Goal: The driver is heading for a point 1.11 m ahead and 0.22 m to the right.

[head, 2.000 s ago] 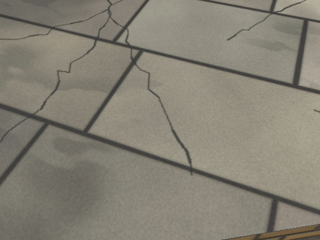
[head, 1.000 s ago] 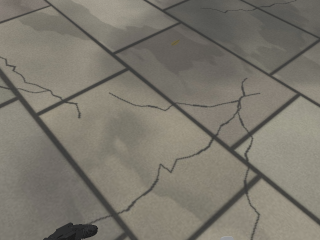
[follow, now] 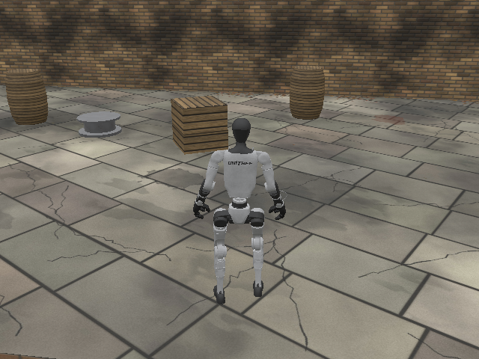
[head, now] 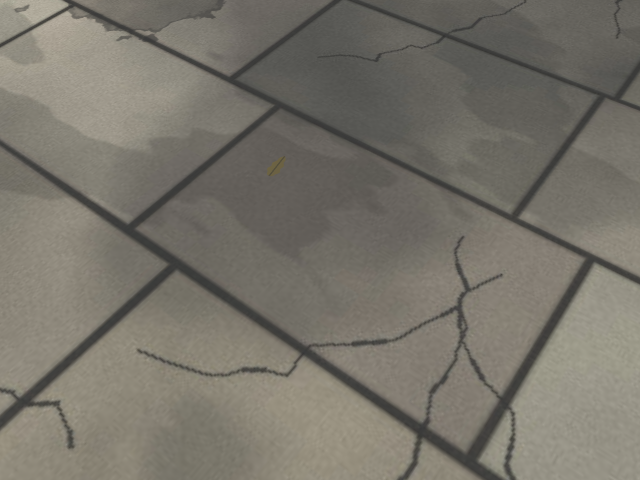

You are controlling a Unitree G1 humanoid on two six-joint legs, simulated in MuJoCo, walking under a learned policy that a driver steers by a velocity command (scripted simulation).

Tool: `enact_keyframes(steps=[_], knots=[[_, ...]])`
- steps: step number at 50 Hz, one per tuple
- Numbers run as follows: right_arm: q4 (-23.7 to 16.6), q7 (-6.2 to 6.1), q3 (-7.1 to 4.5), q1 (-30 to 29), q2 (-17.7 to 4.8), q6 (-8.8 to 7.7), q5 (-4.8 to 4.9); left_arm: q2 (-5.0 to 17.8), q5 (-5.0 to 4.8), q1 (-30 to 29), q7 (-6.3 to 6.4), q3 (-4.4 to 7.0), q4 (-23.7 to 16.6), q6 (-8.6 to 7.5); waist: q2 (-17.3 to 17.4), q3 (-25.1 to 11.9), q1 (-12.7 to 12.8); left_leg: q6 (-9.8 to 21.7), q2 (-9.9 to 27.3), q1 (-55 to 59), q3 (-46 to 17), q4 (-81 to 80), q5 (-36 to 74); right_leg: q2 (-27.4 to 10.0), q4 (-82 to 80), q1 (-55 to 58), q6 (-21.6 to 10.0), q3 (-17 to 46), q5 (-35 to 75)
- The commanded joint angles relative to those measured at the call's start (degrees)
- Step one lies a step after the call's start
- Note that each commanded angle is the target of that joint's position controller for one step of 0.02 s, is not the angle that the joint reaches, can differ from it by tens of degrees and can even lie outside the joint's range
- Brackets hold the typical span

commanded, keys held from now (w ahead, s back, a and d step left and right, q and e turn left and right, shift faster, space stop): e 0.32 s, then no key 0.50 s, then w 0.18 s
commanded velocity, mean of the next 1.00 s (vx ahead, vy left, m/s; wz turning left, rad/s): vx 0.05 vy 0.00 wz -0.31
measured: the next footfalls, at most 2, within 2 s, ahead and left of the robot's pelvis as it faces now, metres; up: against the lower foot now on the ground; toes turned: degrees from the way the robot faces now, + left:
right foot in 0.08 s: +0.10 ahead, -0.13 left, +0.00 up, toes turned -6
left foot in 0.50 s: +0.11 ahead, +0.09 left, +0.00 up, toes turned -17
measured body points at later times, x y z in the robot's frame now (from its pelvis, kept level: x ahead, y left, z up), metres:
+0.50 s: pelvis +0.03 -0.02 -0.01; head +0.06 -0.02 +0.44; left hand +0.28 +0.19 -0.08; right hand +0.12 -0.32 -0.10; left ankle +0.08 +0.11 -0.73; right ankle +0.06 -0.13 -0.73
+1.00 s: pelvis +0.04 -0.02 -0.01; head +0.04 -0.01 +0.44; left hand +0.24 +0.19 -0.11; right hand +0.10 -0.30 -0.12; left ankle +0.07 +0.10 -0.73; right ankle +0.00 -0.14 -0.73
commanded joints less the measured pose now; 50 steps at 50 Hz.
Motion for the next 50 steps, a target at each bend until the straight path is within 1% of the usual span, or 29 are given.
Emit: enact_keyframes(steps=[1, 3, 4, 5, 6, 7, 8, 9, 10, 12, 16, 22, 24, 25, 26, 27, 28, 29, 31, 34, 36, 37, 38, 39, 40, 42, 44, 47, 50], knots=[[-3.8, -0.38, -2.35, -4.6, -8.7, -0.18, 1.18, 3.7, 0.15, 3.4, -0.93, 1.53, -4.0, 0.19, 7.8, -8.4, 2.6, 9.8, 15.5, 2.7, -7.8, -6.4, 6.5, 0.7, -6.9, 11.5, -2.3, -1.4, 1.9], [-2.5, -0.47, -2.16, -2.8, -7.1, 0.43, 1.54, 4.4, 0.61, 5.2, -0.87, 2.45, -3.7, 0.1, 5.7, -7.8, 2.8, 5.7, 12.8, 1.3, -5.3, -0.2, -1.9, 3.5, -14.7, 17.8, -5.1, -3.0, 4.8], [-1.2, -0.34, -1.8, 0.6, -5.0, 0.96, 0.73, 7.5, 0.92, 6.8, -0.29, 3.52, -3.7, -0.1, -2.3, -5.9, 2.3, 1.6, 8.7, -2.8, -1.2, 9.5, -9.0, 0.4, -21.6, 21.2, -7.5, 3.6, 14.4], [-3.0, 0.01, -0.97, 2.2, -2.6, 1.21, -1.55, 14.3, 1.16, 6.4, 0.73, 4.8, -6.1, -0.18, -20.6, -4.5, -0.1, -4.5, -0.2, -18.3, 2.9, 29.7, -27.3, -13.8, -25.6, 27.7, -15.4, 24.4, 28.2], [-5.1, -0.51, -1.6, -4.2, -5.0, 1.1, -1.07, 14.5, 2.52, 8.5, 0.21, 4.5, -7.0, -1.1, -18.0, -7.7, 4.8, -4.0, -3.8, -23.6, -8.0, 40.1, -29.5, -17.3, -30.1, 25.7, -22.2, 32.3, 23.2], [-5.4, -0.83, -2.06, -6.4, -6.2, 1.17, 0.23, 13.0, 2.86, 7.9, -0.07, 4.05, -6.9, -2.07, -12.3, -7.6, 4.8, -2.8, -2.9, -24.5, -11.3, 44.0, -25.2, -14.6, -30.4, 25.2, -20.4, 28.7, 19.2], [-4.6, -1.23, -2.26, -5.1, -6.0, 1.39, 0.45, 11.4, 1.86, 4.2, 0.19, 3.63, -7.4, -2.54, -8.8, -7.2, 2.5, -2.1, -1.9, -25.0, -12.6, 43.4, -19.7, -11.8, -29.3, 24.5, -17.1, 24.9, 16.6], [-3.7, -1.63, -2.47, -4.3, -6.2, 1.63, -0.15, 9.2, 0.71, 1.3, 0.51, 2.98, -8.2, -2.45, -6.7, -7.7, 1.4, -2.3, -1.2, -24.0, -13.1, 42.4, -16.4, -10.0, -28.6, 23.6, -14.8, 22.3, 15.7], [-3.7, -1.77, -2.65, -3.7, -6.3, 1.69, -0.57, 8.4, 0.32, -1.1, 0.93, 2.65, -8.8, -2.19, -7.3, -8.2, 0.3, -2.7, -1.4, -21.4, -13.0, 42.1, -14.0, -8.7, -28.3, 21.2, -14.0, 20.4, 17.2], [-3.7, -1.4, -2.46, -2.9, -5.3, 1.38, -0.41, 7.5, 0.85, -1.7, 1.38, 2.29, -9.4, -1.91, -7.2, -9.7, -0.4, -3.2, -2.8, -18.3, -12.6, 40.8, -11.3, -6.7, -27.8, 20.2, -13.9, 18.7, 19.6], [-4.3, -0.98, -1.28, -5.2, -3.0, 0.95, 0.11, 8.3, 0.35, -0.1, 2.2, 3.03, -9.4, -1.46, -7.0, -10.2, 1.1, -4.1, -4.0, -15.9, -13.8, 27.4, -10.6, -6.0, -27.0, 22.6, -14.4, 20.8, 16.2], [-4.0, 0.6, -0.96, -3.7, -3.7, 0.57, 0.7, 7.2, 0.61, -0.9, 1.17, 2.43, -9.3, -0.61, -8.9, -9.2, 2.4, -3.0, -4.1, -5.3, -12.1, 14.6, -12.5, -6.0, -25.8, 19.7, -15.2, 24.3, 13.5], [-3.4, 1.35, -0.78, -1.0, -2.8, 0.06, 0.46, 6.2, 0.09, -2.4, 1.04, 1.86, -9.3, -0.33, -8.2, -8.5, 0.1, -1.3, -4.4, 2.0, -10.6, 2.3, -4.7, -3.9, -23.8, 17.5, -13.0, 23.5, 12.3], [-3.3, 1.6, -0.97, -0.1, -3.7, -0.12, -0.27, 5.3, 0.11, -0.8, 1.08, 1.67, -8.8, -0.39, -6.6, -8.2, 0.1, 0.2, -2.6, 6.8, -11.9, -1.8, 0.6, -2.1, -22.6, 14.9, -10.5, 22.3, 8.2], [-3.9, 1.48, -1.53, 1.2, -7.0, -0.16, -1.69, 2.9, 0.96, 0.6, 1.15, 1.07, -8.9, -0.67, 1.3, -8.7, 1.3, 3.4, 6.3, 11.3, -20.4, -4.5, 6.7, 2.5, -15.1, 10.1, -6.7, 17.6, -0.8], [-3.2, 1.39, -1.87, -1.4, -9.0, 0.08, -2.17, 2.7, 0.78, 1.1, 0.85, 1.12, -10.1, -1.23, 15.2, -5.9, 4.8, 10.6, 12.9, 6.8, -29.2, -6.7, 9.9, 8.7, -12.1, 6.8, -3.6, 8.4, -10.9], [-5.2, 1.18, -0.89, -5.0, -5.2, -0.17, -2.2, 5.5, 1.52, -0.9, 0.83, 1.79, -9.7, -1.71, 14.4, -5.3, 3.0, 13.7, 15.0, 3.4, -31.4, -8.5, 8.8, 6.6, -7.0, 9.2, -1.5, 8.0, -13.3], [-5.6, 0.85, -0.74, -6.0, -4.6, -0.31, -1.71, 6.4, 1.16, -2.5, 0.69, 2.32, -9.5, -1.84, 12.8, -5.0, 2.4, 12.9, 13.3, 4.3, -29.7, -7.8, 8.2, 6.1, -4.9, 9.4, -0.9, 7.3, -11.8], [-5.4, 0.45, -0.95, -6.3, -5.7, -0.38, -0.38, 4.1, 1.4, -3.0, 0.64, 1.99, -8.8, -1.41, 10.5, -5.0, 2.1, 10.8, 10.6, 6.5, -26.1, -5.9, 10.6, 4.8, -5.6, 9.7, 0.2, 6.3, -10.1], [-4.7, 0.63, -0.32, -5.2, -4.1, 0.34, 0.24, -0.2, 0.76, -1.0, 0.04, 0.79, -6.9, -1.35, 8.9, -5.7, 2.8, 8.1, 5.8, 6.7, -19.6, -2.1, 15.0, 5.1, -18.2, 17.5, 0.2, 2.8, -1.5], [-4.1, 1.13, 0.1, -1.8, -2.8, 0.03, -0.06, 1.4, 1.38, -2.0, 0.05, 0.99, -7.4, -1.2, 7.0, -6.6, 1.4, 4.8, 3.8, 5.5, -18.5, -0.8, 8.0, 3.1, -21.8, 22.9, -0.7, 5.7, 9.8], [-4.3, 1.54, 0.17, -0.5, -2.8, -0.49, -0.58, 3.6, 1.47, -2.4, 0.27, 1.33, -8.3, -1.07, 3.2, -6.7, 0.0, 2.9, 1.8, 3.3, -16.9, 0.7, 2.7, 0.8, -20.8, 24.6, -2.1, 8.1, 16.6], [-4.2, 1.74, 0.1, 1.0, -2.8, -0.69, -0.59, 4.7, 1.27, -2.0, 0.1, 1.92, -6.9, -1.07, -3.3, -6.5, -1.6, 1.2, -0.8, 4.4, -13.4, 0.2, -2.0, 1.5, -19.4, 21.3, -4.1, 8.1, 10.2], [-4.1, 1.71, -0.14, -1.0, -4.2, -0.69, -0.63, 2.6, 1.29, -2.0, -0.2, 1.61, -7.6, -1.26, -1.7, -5.1, 0.4, 0.4, -1.2, 4.9, -12.6, 1.6, -3.7, 1.9, -20.6, 19.4, -4.5, 8.4, 6.7], [-4.5, 1.72, 0.05, -2.1, -3.2, -0.63, -0.58, 1.5, 1.58, -1.8, -0.22, 1.19, -7.2, -1.48, -1.7, -4.6, 0.4, 0.2, -1.3, 4.8, -12.1, 1.8, -4.1, 1.6, -21.6, 18.5, -4.1, 8.8, 4.7], [-4.6, 1.47, 0.4, -1.8, -1.7, -0.14, -0.67, 1.5, 1.55, -1.5, -0.03, 1.12, -6.9, -1.88, -2.0, -4.2, 0.3, 0.5, -1.8, 4.6, -11.6, 2.0, -7.6, 2.2, -22.3, 17.7, -3.8, 8.4, -1.1], [-4.6, 1.24, 0.03, -1.1, -2.5, 0.13, -0.01, 2.8, 1.2, 0.5, 0.36, 1.48, -6.7, -1.93, -2.8, -1.8, 0.7, 1.6, -3.4, 1.8, -10.5, 3.4, -20.1, 3.1, -23.0, 15.1, -5.1, 8.4, -17.6], [-4.9, 1.17, 0.06, -0.6, -1.9, -1.22, 0.83, 3.8, 0.53, 3.3, 0.57, 1.45, -6.9, -2.88, -5.8, 2.9, 1.3, 2.5, -4.4, -3.6, -8.9, 7.8, -24.6, -0.1, -26.9, 12.5, -8.4, 14.2, -29.4], [-4.9, 2.15, 0.18, 0.1, -0.5, -3.4, 1.45, 5.0, -0.13, 5.4, 0.23, 1.57, -6.5, -3.9, -9.8, 2.9, 1.0, 3.2, -5.4, -4.8, -7.2, 14.4, -18.0, -5.9, -31.7, 14.3, -12.4, 24.6, -32.6]])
